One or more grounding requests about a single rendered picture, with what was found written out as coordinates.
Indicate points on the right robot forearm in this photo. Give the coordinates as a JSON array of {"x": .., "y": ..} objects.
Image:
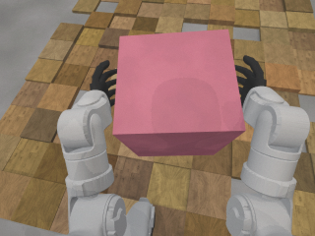
[{"x": 280, "y": 131}]

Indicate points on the carton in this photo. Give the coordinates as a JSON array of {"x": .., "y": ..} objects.
[{"x": 177, "y": 93}]

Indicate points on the robot left hand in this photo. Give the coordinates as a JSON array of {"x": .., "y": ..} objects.
[{"x": 99, "y": 80}]

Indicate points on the robot left shin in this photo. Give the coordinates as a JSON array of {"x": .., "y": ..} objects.
[{"x": 146, "y": 200}]

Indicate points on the right robot upper arm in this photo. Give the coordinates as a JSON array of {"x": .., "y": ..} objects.
[{"x": 249, "y": 214}]

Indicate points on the left robot forearm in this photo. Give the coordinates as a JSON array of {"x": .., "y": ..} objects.
[{"x": 81, "y": 134}]

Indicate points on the left robot upper arm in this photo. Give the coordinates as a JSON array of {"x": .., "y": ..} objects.
[{"x": 104, "y": 215}]

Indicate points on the left robot thigh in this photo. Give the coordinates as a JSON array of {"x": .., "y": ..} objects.
[{"x": 140, "y": 218}]

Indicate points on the robot right hand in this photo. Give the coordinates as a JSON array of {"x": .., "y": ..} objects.
[{"x": 255, "y": 78}]

